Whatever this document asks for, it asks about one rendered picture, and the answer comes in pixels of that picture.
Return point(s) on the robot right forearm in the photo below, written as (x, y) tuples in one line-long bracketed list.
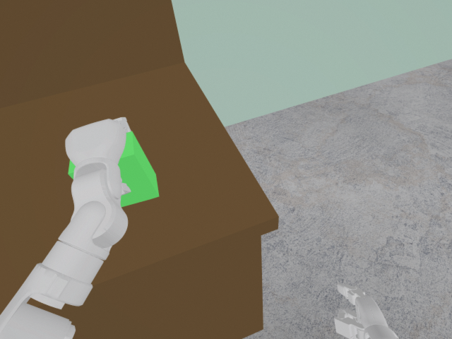
[(379, 332)]

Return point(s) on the robot left hand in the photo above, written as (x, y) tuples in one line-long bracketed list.
[(106, 139)]

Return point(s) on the robot left upper arm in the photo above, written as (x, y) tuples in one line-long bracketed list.
[(31, 322)]

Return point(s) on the robot left forearm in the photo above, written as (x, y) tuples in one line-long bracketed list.
[(97, 223)]

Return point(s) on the robot right hand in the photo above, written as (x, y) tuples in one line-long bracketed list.
[(351, 324)]

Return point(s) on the sponge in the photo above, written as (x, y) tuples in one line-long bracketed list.
[(136, 173)]

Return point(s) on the table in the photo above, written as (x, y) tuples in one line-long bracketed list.
[(189, 264)]

